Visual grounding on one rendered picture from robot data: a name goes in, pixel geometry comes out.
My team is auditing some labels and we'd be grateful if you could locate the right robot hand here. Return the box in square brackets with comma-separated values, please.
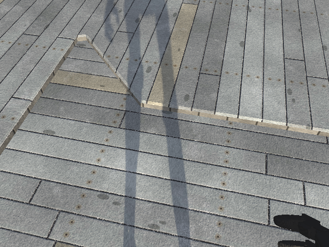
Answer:
[273, 214, 329, 247]

